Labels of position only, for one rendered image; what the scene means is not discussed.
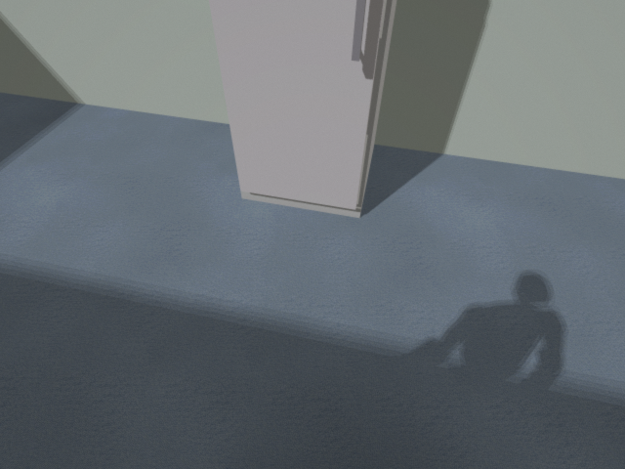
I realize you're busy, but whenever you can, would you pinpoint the fridge door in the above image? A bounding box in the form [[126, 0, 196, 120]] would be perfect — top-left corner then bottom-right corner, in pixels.
[[209, 0, 385, 210]]

